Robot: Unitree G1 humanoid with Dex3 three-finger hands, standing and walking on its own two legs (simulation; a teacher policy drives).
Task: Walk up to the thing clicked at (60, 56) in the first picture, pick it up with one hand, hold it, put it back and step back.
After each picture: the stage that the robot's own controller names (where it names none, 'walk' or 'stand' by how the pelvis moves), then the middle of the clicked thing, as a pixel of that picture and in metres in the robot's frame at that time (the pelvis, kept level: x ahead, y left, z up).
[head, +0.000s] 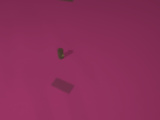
stand; (60, 53) +1.32 +0.24 -0.72
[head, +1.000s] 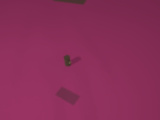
walk; (67, 60) +1.20 +0.26 -0.72
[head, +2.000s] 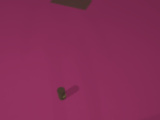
walk; (61, 93) +0.71 +0.22 -0.71
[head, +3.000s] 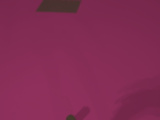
walk; out of the picture +0.43 +0.20 -0.69
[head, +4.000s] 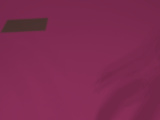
stand; out of the picture +0.36 +0.19 -0.72
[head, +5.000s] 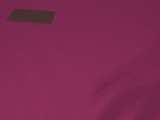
stand; out of the picture +0.35 +0.16 -0.72
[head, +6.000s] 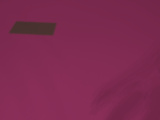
stand; out of the picture +0.33 +0.14 -0.73
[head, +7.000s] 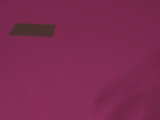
stand; out of the picture +0.33 +0.14 -0.73
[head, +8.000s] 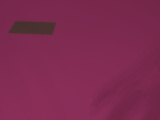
stand; out of the picture +0.33 +0.14 -0.73
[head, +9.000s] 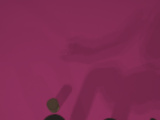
go down; (53, 105) +0.37 +0.15 -0.52
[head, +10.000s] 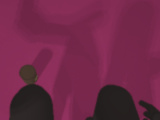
go down; (29, 75) +0.40 +0.21 -0.31
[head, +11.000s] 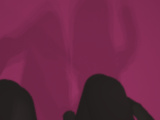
close in; out of the picture +0.38 +0.25 -0.24
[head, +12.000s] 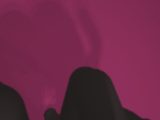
close; out of the picture +0.37 +0.26 -0.21
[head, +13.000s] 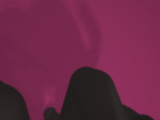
lift; out of the picture +0.36 +0.26 -0.22
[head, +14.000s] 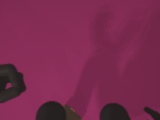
close; (70, 115) +0.29 +0.07 -0.46
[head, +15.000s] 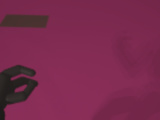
go down; out of the picture +0.40 -0.13 -0.68
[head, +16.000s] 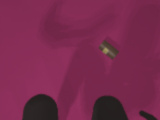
go down; (108, 49) +0.65 -0.22 -0.42
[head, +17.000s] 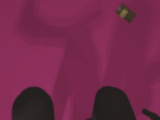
go down; (125, 13) +0.84 -0.30 -0.34
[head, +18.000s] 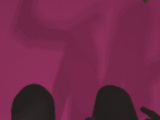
go down; out of the picture +1.02 -0.42 -0.33
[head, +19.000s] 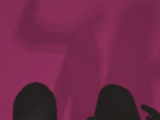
go down; out of the picture +1.19 -0.54 -0.33
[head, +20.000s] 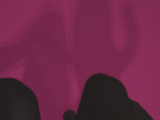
close in; out of the picture +1.40 -0.53 -0.26
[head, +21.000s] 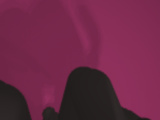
close; out of the picture +1.64 -0.50 -0.24
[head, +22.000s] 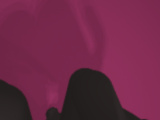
lift; out of the picture +1.81 -0.57 -0.25
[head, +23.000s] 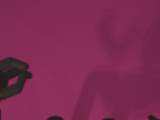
hold; out of the picture +1.67 -1.15 -0.53
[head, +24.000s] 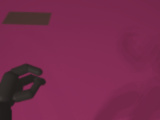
go down; out of the picture +1.68 -1.38 -0.70
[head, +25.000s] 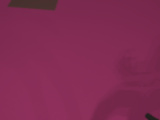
hold; out of the picture +1.80 -1.51 -0.66
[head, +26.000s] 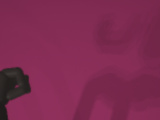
crouch; out of the picture +1.99 -1.55 -0.58
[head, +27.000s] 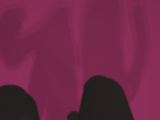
lower; out of the picture +2.42 -1.24 -0.28
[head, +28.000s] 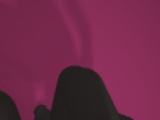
lower; out of the picture +2.74 -0.94 -0.25
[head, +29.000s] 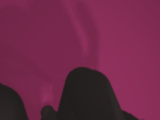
lower; out of the picture +2.88 -0.98 -0.24
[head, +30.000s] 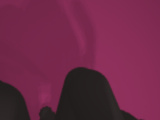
lower; out of the picture +3.01 -1.01 -0.24
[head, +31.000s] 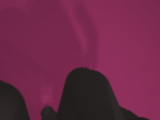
lower; out of the picture +3.15 -1.06 -0.24
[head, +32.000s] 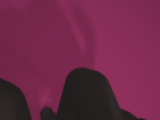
withdraw; out of the picture +3.27 -1.09 -0.24
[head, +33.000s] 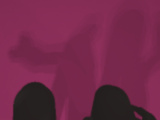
walk; out of the picture +3.17 -1.63 -0.33
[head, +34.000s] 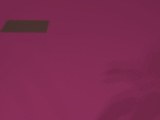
stand; out of the picture +2.72 -2.35 -0.68
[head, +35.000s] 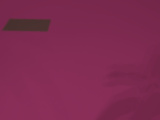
stand; out of the picture +2.83 -2.41 -0.69
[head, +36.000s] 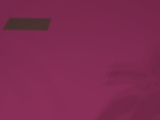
stand; out of the picture +2.92 -2.47 -0.69
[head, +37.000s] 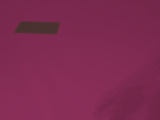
stand; out of the picture +2.98 -2.59 -0.75
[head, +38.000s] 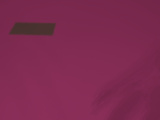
stand; out of the picture +3.04 -2.62 -0.75
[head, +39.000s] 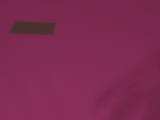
walk; out of the picture +3.08 -2.70 -0.75
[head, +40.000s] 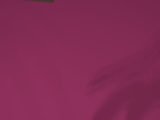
walk; out of the picture +3.28 -2.77 -0.74
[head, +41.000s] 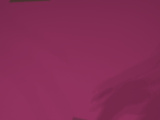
walk; out of the picture +3.82 -2.54 -0.72
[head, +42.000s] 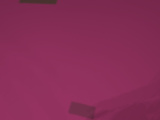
stand; out of the picture +4.00 -2.74 -0.73
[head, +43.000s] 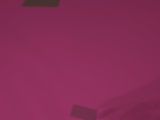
stand; out of the picture +3.97 -2.85 -0.75
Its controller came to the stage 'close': yes
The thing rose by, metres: 0.02
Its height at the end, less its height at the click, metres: -0.02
